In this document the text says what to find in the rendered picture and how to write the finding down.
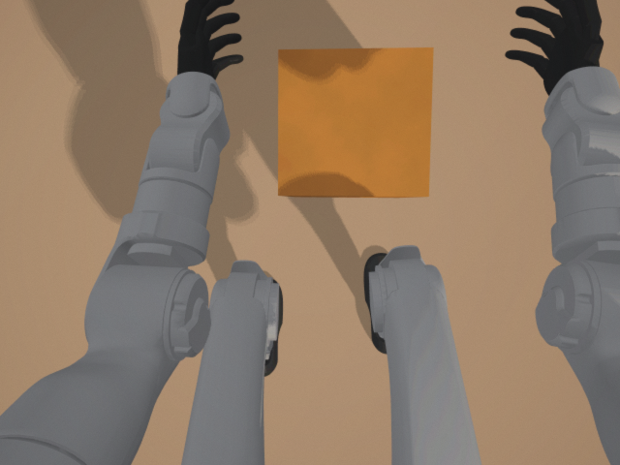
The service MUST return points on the carton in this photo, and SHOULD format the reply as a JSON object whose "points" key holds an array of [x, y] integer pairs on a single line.
{"points": [[354, 122]]}

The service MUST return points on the robot left forearm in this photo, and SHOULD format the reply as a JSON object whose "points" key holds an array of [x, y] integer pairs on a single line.
{"points": [[167, 226]]}

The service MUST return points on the robot right foot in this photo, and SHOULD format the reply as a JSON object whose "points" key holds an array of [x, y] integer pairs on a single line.
{"points": [[374, 260]]}

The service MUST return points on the right robot upper arm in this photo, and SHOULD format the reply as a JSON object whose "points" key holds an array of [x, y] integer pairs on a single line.
{"points": [[579, 312]]}

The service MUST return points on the robot left shin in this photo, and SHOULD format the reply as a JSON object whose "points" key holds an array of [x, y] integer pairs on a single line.
{"points": [[220, 286]]}

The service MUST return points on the robot right hand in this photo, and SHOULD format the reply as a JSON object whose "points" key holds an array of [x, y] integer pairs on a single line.
{"points": [[577, 41]]}

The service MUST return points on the robot right forearm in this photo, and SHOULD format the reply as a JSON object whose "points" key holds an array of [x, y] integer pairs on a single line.
{"points": [[582, 129]]}

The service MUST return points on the left robot upper arm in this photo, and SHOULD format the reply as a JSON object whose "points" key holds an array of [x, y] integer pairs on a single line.
{"points": [[141, 321]]}

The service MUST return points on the robot left hand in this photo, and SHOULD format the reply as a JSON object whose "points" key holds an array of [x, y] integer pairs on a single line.
{"points": [[195, 50]]}

